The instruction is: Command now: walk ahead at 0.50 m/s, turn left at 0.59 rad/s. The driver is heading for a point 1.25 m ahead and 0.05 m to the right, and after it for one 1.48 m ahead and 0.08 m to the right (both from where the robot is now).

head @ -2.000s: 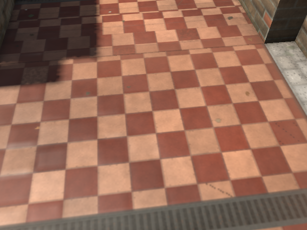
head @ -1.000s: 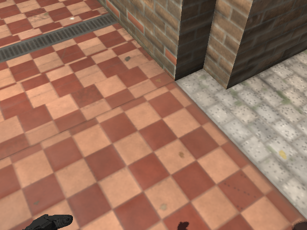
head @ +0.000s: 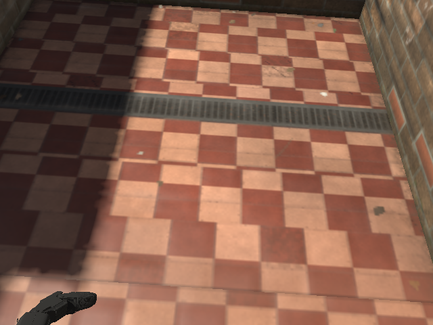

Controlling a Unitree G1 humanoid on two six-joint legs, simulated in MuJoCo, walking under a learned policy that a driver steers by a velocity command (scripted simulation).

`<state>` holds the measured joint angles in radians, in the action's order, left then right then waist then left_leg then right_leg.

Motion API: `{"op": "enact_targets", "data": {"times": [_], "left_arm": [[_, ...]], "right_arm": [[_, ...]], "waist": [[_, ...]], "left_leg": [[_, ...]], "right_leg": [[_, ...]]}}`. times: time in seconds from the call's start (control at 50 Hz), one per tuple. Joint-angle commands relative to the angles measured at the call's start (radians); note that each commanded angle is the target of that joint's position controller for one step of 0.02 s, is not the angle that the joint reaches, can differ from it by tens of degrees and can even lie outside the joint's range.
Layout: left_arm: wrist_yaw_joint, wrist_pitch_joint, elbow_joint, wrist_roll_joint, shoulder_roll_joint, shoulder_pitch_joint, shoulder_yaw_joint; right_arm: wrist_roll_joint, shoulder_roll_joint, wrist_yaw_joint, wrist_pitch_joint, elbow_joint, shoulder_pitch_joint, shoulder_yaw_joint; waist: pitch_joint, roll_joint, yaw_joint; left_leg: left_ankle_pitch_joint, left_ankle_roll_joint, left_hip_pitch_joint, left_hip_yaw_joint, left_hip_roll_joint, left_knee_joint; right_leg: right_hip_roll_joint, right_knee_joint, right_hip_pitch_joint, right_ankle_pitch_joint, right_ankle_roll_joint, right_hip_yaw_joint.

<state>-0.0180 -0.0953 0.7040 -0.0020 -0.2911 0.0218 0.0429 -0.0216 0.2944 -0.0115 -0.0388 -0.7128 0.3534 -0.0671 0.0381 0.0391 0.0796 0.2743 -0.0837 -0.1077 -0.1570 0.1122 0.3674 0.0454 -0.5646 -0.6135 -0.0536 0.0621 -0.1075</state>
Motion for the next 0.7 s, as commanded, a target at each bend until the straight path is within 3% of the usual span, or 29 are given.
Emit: {"op": "enact_targets", "data": {"times": [0.02, 0.06, 0.08, 0.1, 0.12, 0.14, 0.16, 0.18, 0.2, 0.22, 0.24, 0.28, 0.34, 0.44, 0.52, 0.56, 0.58, 0.6, 0.62, 0.64, 0.66, 0.68, 0.7], "left_arm": [[-0.011, -0.027, -0.089, 0.008, -0.104, -0.096, 0.028], [-0.012, -0.036, -0.081, 0.01, -0.125, -0.051, 0.04], [-0.008, -0.041, -0.062, 0.009, -0.137, 0.02, 0.05], [-0.001, -0.046, -0.042, -0.002, -0.167, 0.125, 0.065], [0.009, -0.044, -0.03, -0.012, -0.222, 0.278, 0.079], [0.0, -0.029, 0.008, -0.017, -0.275, 0.336, 0.092], [-0.005, -0.025, -0.013, 0.007, -0.171, 0.298, 0.07], [0.001, -0.017, -0.021, 0.009, -0.119, 0.259, 0.056], [0.003, -0.012, -0.024, -0.002, -0.107, 0.215, 0.048], [0.005, -0.008, -0.014, -0.005, -0.088, 0.192, 0.042], [0.009, -0.011, -0.007, -0.012, -0.082, 0.184, 0.038], [0.006, -0.02, 0.017, -0.006, -0.079, 0.199, 0.039], [0.002, -0.026, 0.051, 0.001, -0.117, 0.22, 0.049], [0.004, -0.009, 0.089, 0.02, -0.156, 0.252, 0.053], [0.005, 0.013, 0.139, 0.034, -0.187, 0.329, 0.058], [0.009, 0.027, 0.153, 0.041, -0.202, 0.33, 0.059], [0.011, 0.033, 0.157, 0.045, -0.204, 0.317, 0.056], [0.014, 0.033, 0.156, 0.038, -0.182, 0.319, 0.044], [0.012, 0.025, 0.12, 0.011, -0.107, 0.328, 0.016], [0.008, 0.009, 0.114, 0.011, -0.024, 0.42, -0.012], [0.005, 0.003, 0.122, 0.04, -0.139, 0.348, 0.021], [0.002, -0.001, 0.094, 0.055, -0.158, 0.282, 0.03], [0.008, 0.001, 0.094, 0.046, -0.143, 0.254, 0.03]], "right_arm": [[-0.006, 0.16, -0.011, -0.003, 0.038, 0.025, -0.047], [-0.003, 0.161, -0.013, 0.005, 0.038, 0.013, -0.05], [-0.002, 0.147, -0.013, 0.008, 0.042, -0.002, -0.045], [0.003, 0.107, -0.009, 0.007, 0.052, -0.009, -0.03], [0.022, 0.05, -0.007, 0.005, 0.071, 0.01, -0.008], [-0.016, 0.02, -0.007, -0.003, 0.1, 0.143, 0.003], [-0.023, 0.13, -0.011, -0.001, 0.066, 0.122, -0.016], [-0.014, 0.175, -0.01, 0.004, 0.077, 0.013, -0.03], [-0.005, 0.163, -0.011, 0.008, 0.084, -0.034, -0.031], [0.004, 0.149, -0.007, 0.007, 0.096, -0.068, -0.033], [-0.002, 0.128, 0.0, 0.01, 0.1, -0.062, -0.032], [-0.007, 0.078, 0.005, 0.015, 0.105, -0.062, -0.021], [0.004, 0.043, 0.008, 0.012, 0.125, -0.117, -0.005], [0.009, 0.021, 0.036, -0.017, 0.151, -0.266, 0.017], [0.0, 0.042, 0.051, -0.023, 0.187, -0.359, 0.014], [0.007, 0.072, 0.052, -0.025, 0.184, -0.327, 0.0], [0.012, 0.1, 0.048, -0.027, 0.156, -0.225, -0.018], [0.016, 0.15, 0.038, -0.024, 0.108, -0.071, -0.045], [0.035, 0.237, 0.021, -0.017, 0.081, 0.095, -0.068], [0.034, 0.269, 0.02, -0.015, 0.081, 0.102, -0.066], [0.03, 0.174, 0.022, -0.02, 0.083, 0.077, -0.041], [0.022, 0.145, 0.024, -0.026, 0.076, 0.018, -0.029], [0.022, 0.116, 0.027, -0.032, 0.071, -0.044, -0.021]], "waist": [[-0.02, -0.133, -0.01], [-0.028, -0.166, -0.038], [-0.053, -0.174, -0.078], [-0.138, -0.153, -0.13], [-0.289, -0.025, -0.18], [-0.368, 0.323, -0.109], [-0.271, 0.18, -0.132], [-0.153, 0.093, -0.157], [-0.092, 0.028, -0.14], [-0.043, 0.023, -0.128], [-0.035, 0.053, -0.108], [-0.028, 0.064, -0.101], [-0.009, 0.034, -0.101], [0.012, 0.017, -0.143], [0.032, 0.034, -0.155], [0.005, 0.052, -0.112], [-0.055, 0.048, -0.042], [-0.151, 0.034, 0.032], [-0.307, -0.105, 0.082], [-0.438, -0.311, 0.02], [-0.347, -0.195, 0.054], [-0.202, -0.182, 0.03], [-0.139, -0.136, -0.004]], "left_leg": [[-0.17, -0.119, -0.039, -0.225, -0.243, -0.04], [-0.211, -0.105, -0.006, -0.272, -0.257, 0.019], [-0.249, -0.087, -0.014, -0.27, -0.235, 0.072], [-0.276, -0.056, -0.056, -0.229, -0.182, 0.217], [-0.077, -0.014, -0.195, -0.134, -0.109, 0.502], [0.341, 0.044, -0.551, -0.033, 0.0, 0.79], [0.291, 0.059, -0.657, -0.055, -0.088, 0.904], [0.196, 0.067, -0.677, -0.025, -0.118, 0.921], [0.127, 0.075, -0.642, 0.002, -0.151, 0.903], [0.082, 0.078, -0.627, 0.005, -0.177, 0.859], [0.054, 0.077, -0.582, 0.012, -0.202, 0.834], [0.042, 0.079, -0.557, 0.035, -0.209, 0.783], [-0.023, 0.09, -0.592, 0.038, -0.211, 0.64], [-0.252, 0.083, -0.509, 0.127, -0.199, 0.33], [-0.21, 0.052, -0.482, 0.153, -0.174, 0.216], [-0.151, 0.02, -0.381, 0.175, -0.142, 0.166], [-0.177, -0.004, -0.216, 0.197, -0.114, 0.119], [-0.207, -0.029, 0.027, 0.189, -0.116, 0.119], [-0.196, -0.106, 0.368, -0.079, -0.346, 0.146], [-0.032, -0.217, 0.519, -0.489, -0.536, 0.016], [0.048, -0.182, 0.434, -0.455, -0.508, -0.028], [0.002, -0.149, 0.306, -0.298, -0.475, -0.055], [-0.053, -0.128, 0.192, -0.2, -0.43, -0.088]], "right_leg": [[-0.043, 0.073, 0.117, 0.011, -0.019, 0.013], [-0.047, 0.09, 0.176, 0.105, -0.047, 0.017], [-0.052, 0.128, 0.274, 0.108, -0.07, 0.038], [-0.002, 0.133, 0.463, 0.109, -0.111, 0.01], [0.176, 0.113, 0.731, 0.167, -0.169, -0.169], [0.367, 0.225, 0.982, 0.429, -0.32, -0.644], [0.361, 0.268, 0.92, 0.623, -0.294, -0.658], [0.317, 0.278, 0.803, 0.571, -0.251, -0.489], [0.276, 0.295, 0.69, 0.433, -0.233, -0.367], [0.242, 0.315, 0.612, 0.326, -0.231, -0.281], [0.218, 0.338, 0.559, 0.264, -0.222, -0.208], [0.195, 0.378, 0.516, 0.195, -0.242, -0.129], [0.207, 0.419, 0.519, 0.086, -0.279, -0.058], [0.166, 0.427, 0.527, -0.016, -0.252, 0.087], [0.219, 0.396, 0.625, -0.069, -0.234, 0.085], [0.227, 0.313, 0.655, -0.254, -0.214, 0.091], [0.201, 0.192, 0.628, -0.39, -0.193, 0.118], [0.152, 0.009, 0.53, -0.388, -0.162, 0.146], [0.075, -0.333, 0.252, -0.054, -0.11, 0.182], [-0.066, -0.606, 0.0, 0.638, -0.076, 0.085], [-0.022, -0.703, -0.09, 0.631, -0.083, -0.016], [0.018, -0.695, -0.135, 0.541, -0.091, 0.005], [0.056, -0.652, -0.108, 0.455, -0.087, 0.021]]}}
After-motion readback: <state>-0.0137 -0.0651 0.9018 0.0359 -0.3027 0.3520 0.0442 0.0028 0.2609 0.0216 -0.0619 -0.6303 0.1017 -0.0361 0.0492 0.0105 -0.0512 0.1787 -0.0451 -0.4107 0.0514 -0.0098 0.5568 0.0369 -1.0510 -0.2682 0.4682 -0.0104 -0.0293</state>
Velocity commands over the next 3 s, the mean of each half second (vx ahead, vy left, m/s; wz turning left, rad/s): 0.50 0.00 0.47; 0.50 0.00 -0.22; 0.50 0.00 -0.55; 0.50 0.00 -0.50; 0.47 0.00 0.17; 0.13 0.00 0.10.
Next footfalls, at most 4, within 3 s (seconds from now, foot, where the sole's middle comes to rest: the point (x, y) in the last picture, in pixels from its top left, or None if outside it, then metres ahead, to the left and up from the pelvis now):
0.10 right None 0.24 -0.14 -0.78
0.60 left None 0.46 0.18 -0.78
1.14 right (201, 229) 0.78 -0.01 -0.78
1.62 left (156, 160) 1.10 0.14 -0.78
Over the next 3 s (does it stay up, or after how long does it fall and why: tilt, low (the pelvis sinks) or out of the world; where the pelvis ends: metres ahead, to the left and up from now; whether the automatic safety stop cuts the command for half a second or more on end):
stays up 1.44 -0.17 -0.01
